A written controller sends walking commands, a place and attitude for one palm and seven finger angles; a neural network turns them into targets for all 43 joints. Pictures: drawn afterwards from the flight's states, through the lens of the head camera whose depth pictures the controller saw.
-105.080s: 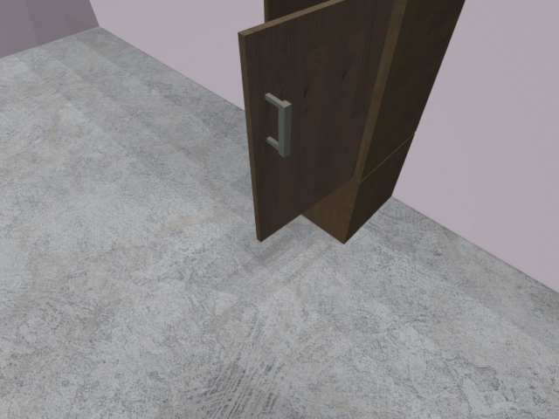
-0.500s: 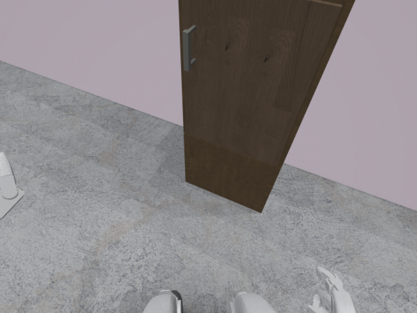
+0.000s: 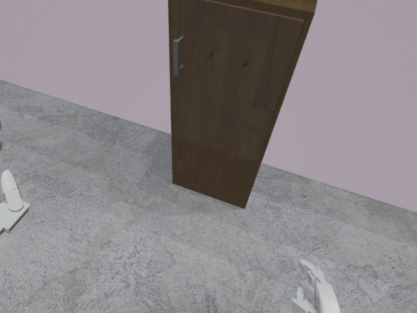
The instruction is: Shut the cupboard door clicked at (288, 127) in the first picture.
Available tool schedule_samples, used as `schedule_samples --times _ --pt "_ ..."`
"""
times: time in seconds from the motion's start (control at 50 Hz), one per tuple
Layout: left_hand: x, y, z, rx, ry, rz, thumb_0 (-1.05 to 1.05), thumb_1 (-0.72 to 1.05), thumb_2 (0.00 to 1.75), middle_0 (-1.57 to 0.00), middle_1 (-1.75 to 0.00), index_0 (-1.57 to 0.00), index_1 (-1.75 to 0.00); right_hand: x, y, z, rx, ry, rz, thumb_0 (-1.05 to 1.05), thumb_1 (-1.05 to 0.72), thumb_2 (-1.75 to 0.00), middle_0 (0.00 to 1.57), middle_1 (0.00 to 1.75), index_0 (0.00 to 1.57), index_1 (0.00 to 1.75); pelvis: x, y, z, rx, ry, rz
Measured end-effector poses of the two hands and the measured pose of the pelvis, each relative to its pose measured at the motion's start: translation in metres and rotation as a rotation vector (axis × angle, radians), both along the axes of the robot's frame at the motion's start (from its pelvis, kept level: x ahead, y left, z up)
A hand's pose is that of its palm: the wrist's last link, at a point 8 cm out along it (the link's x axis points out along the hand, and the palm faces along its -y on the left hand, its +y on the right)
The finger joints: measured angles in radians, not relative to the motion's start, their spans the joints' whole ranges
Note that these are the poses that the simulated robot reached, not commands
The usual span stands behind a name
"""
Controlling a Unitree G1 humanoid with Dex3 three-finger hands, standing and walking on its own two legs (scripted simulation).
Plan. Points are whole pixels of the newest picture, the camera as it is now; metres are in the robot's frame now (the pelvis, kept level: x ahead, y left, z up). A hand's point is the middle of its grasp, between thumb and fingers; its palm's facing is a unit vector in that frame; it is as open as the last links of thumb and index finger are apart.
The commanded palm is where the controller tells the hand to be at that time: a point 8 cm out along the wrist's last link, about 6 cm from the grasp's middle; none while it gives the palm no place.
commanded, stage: stop stepping back and stand still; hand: left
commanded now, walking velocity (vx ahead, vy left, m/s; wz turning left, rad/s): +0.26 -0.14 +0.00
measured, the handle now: (179, 56) +0.91 +0.13 +0.07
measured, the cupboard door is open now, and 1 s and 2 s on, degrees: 0 0 0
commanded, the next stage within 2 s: let the arm hang, fingers relaxed in 0.38 s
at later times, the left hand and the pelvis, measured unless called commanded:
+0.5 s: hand (53, 204) +0.23 +0.23 +0.16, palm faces +0.39 -0.82 -0.42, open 7.4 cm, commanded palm none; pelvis +0.01 -0.01 -0.01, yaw -2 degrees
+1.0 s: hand out of the picture -0.01 +0.19 -0.17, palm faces +0.01 -0.98 -0.22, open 7.2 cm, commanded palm none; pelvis +0.00 +0.00 +0.00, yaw -1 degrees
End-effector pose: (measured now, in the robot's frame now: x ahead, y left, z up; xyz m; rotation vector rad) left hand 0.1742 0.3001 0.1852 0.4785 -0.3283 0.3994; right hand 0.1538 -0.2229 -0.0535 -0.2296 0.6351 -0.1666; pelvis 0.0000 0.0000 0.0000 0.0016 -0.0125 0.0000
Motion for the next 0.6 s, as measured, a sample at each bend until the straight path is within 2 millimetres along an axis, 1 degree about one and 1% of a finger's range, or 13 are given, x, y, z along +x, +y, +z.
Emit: schedule_samples --times 0.06,0.12,0.18,0.22,0.28,0.32,0.38,0.48,0.5,0.52,0.54,0.56,0.6 --pt "-0.004 -0.015 0.014 0.06 -0.001 -0.073 0.01 0.89 0.9 -0.21 -0.3 -0.21 -0.3 -0.023 -0.003 -0.001 0.02 0.032 -0.033 0.01 -0.9 -0.9 0.21 0.3 0.21 0.3 -0.004 -0.004 0.005 -0.015 0.008 -0.019" --pt "-0.008 -0.022 0.021 0.119 0.027 -0.081 0.01 0.89 0.9 -0.21 -0.3 -0.21 -0.3 -0.042 -0.012 -0.012 0.036 0.091 -0.07 0.01 -0.9 -0.9 0.21 0.3 0.21 0.3 -0.005 -0.009 0.005 -0.018 0.021 -0.029" --pt "-0.01 -0.021 0.016 0.17 0.075 -0.03 0.01 0.89 0.9 -0.21 -0.3 -0.21 -0.3 -0.055 -0.026 -0.033 0.048 0.148 -0.095 0.01 -0.9 -0.9 0.21 0.3 0.21 0.3 -0.006 -0.016 -0.004 0.002 0.036 -0.033" --pt "-0.011 -0.02 0.009 0.149 0.104 0.006 0.01 0.89 0.9 -0.21 -0.3 -0.21 -0.3 -0.063 -0.035 -0.045 0.045 0.204 -0.101 0.01 -0.9 -0.9 0.21 0.3 0.21 0.3 -0.008 -0.017 -0.006 -0.004 0.027 -0.037" --pt "-0.013 -0.018 0.002 0.09 0.112 0.05 0.01 0.89 0.89 -0.21 -0.3 -0.21 -0.3 -0.072 -0.046 -0.05 0.04 0.261 -0.107 0.02 -0.9 -0.9 0.2 0.3 0.21 0.3 -0.005 -0.019 -0.002 0.016 0.012 -0.047" --pt "-0.013 -0.02 -0.003 0.054 0.111 0.063 0.01 0.89 0.9 -0.21 -0.3 -0.21 -0.3 -0.073 -0.05 -0.047 0.029 0.265 -0.113 0.02 -0.91 -0.9 0.2 0.3 0.21 0.3 -0.002 -0.019 0.001 0.027 0.005 -0.054" --pt "-0.007 -0.026 -0.007 0.016 0.091 0.046 0.01 0.89 0.9 -0.21 -0.3 -0.21 -0.3 -0.067 -0.054 -0.042 0.004 0.243 -0.115 0.02 -0.91 -0.9 0.2 0.3 0.2 0.3 0.002 -0.018 0.001 0.029 -0.008 -0.05" --pt "0.008 -0.028 -0.004 0.016 0.013 -0.029 0.01 0.89 0.9 -0.21 -0.3 -0.21 -0.3 -0.04 -0.05 -0.033 -0.035 0.168 -0.104 0.02 -0.91 -0.9 0.2 0.3 0.2 0.3 0.01 -0.01 -0.006 0.0 -0.019 -0.042" --pt "0.015 -0.026 -0.01 0.041 0.026 -0.05 0.01 0.89 0.9 -0.21 -0.3 -0.21 -0.3 -0.032 -0.048 -0.035 -0.034 0.15 -0.078 0.02 -0.91 -0.9 0.2 0.3 0.2 0.3 0.011 -0.007 -0.01 -0.011 -0.01 -0.036" --pt "0.025 -0.023 -0.025 0.04 0.096 -0.067 0.01 0.89 0.9 -0.21 -0.3 -0.21 -0.3 -0.026 -0.046 -0.038 -0.026 0.152 -0.046 0.02 -0.91 -0.9 0.2 0.3 0.2 0.3 0.01 -0.003 -0.012 -0.008 -0.002 -0.028" --pt "0.035 -0.019 -0.048 0.012 0.206 -0.07 0.0 0.89 0.9 -0.21 -0.3 -0.21 -0.3 -0.02 -0.044 -0.042 -0.017 0.162 -0.022 0.02 -0.91 -0.9 0.2 0.3 0.2 0.3 0.008 0.0 -0.014 0.001 0.001 -0.027" --pt "0.042 -0.017 -0.077 -0.027 0.338 -0.064 0.0 0.89 0.9 -0.2 -0.3 -0.2 -0.3 -0.015 -0.042 -0.046 -0.01 0.169 -0.005 0.02 -0.91 -0.9 0.2 0.3 0.2 0.3 0.006 0.003 -0.016 0.008 0.007 -0.029" --pt "0.043 -0.02 -0.14 -0.113 0.621 -0.047 0.0 0.9 0.9 -0.2 -0.3 -0.2 -0.3 -0.009 -0.037 -0.053 0.01 0.168 0.012 0.01 -0.91 -0.9 0.2 0.3 0.2 0.3 0.001 0.006 -0.018 0.019 0.017 -0.028"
